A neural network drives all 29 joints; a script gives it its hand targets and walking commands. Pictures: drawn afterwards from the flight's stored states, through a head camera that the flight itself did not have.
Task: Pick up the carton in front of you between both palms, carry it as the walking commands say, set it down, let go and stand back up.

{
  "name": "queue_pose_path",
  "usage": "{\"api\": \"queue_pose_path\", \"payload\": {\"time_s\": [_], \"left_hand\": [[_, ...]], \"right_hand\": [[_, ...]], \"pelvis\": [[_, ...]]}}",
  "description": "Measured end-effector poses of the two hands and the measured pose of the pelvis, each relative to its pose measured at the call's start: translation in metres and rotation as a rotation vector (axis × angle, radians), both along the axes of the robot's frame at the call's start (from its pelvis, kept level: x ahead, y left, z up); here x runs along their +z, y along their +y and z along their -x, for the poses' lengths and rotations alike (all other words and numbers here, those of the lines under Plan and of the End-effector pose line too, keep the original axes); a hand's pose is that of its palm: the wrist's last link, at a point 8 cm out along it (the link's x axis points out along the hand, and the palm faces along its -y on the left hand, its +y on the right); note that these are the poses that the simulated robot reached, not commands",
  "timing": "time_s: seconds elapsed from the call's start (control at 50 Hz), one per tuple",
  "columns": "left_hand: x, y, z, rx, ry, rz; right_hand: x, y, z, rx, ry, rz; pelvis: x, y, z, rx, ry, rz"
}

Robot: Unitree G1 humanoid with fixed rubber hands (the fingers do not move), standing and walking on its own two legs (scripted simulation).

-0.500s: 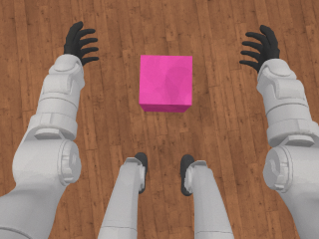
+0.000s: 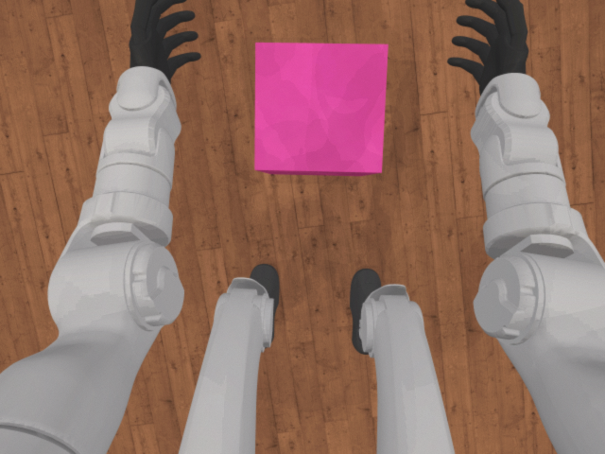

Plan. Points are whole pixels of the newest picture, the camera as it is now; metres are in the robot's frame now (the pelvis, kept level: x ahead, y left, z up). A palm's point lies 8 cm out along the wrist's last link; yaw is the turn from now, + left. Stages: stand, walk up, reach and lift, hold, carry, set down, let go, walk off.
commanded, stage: reach and lift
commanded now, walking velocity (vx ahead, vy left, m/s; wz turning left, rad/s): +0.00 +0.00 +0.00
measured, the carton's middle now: (318, 121) +0.52 +0.01 -0.47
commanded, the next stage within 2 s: none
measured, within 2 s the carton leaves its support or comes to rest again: leaves its support in 1.52 s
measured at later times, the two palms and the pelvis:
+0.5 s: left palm (211, 112) +0.51 +0.19 -0.36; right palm (430, 116) +0.51 -0.18 -0.36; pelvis -0.06 +0.00 -0.20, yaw +0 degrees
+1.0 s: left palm (219, 115) +0.51 +0.18 -0.39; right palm (417, 120) +0.51 -0.16 -0.39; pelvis -0.05 +0.00 -0.22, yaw +0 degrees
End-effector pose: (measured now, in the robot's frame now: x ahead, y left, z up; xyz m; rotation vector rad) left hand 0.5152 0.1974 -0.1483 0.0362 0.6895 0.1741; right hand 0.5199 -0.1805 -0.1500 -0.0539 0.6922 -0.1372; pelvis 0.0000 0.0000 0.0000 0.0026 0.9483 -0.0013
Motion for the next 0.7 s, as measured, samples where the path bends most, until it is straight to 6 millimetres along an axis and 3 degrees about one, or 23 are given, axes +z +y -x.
{"api": "queue_pose_path", "payload": {"time_s": [0.18,0.34,0.6,0.7], "left_hand": [[-0.104,0.006,0.009,0.002,-0.007,-0.02],[-0.16,0.002,0.008,0.006,-0.007,-0.009],[-0.245,-0.006,0.007,-0.018,0.049,0.004],[-0.258,-0.007,0.004,-0.026,0.041,0.001]], "right_hand": [[-0.104,-0.004,0.007,0.0,-0.012,0.015],[-0.159,-0.001,0.006,-0.003,-0.01,0.005],[-0.242,0.005,0.007,0.004,0.049,-0.007],[-0.255,0.007,0.005,0.009,0.039,-0.002]], "pelvis": [[-0.094,-0.002,0.024,0.001,-0.032,-0.002],[-0.162,-0.003,0.05,0.001,-0.161,0.0],[-0.213,0.0,0.059,-0.001,-0.287,0.006],[-0.221,0.001,0.052,0.0,-0.321,0.007]]}}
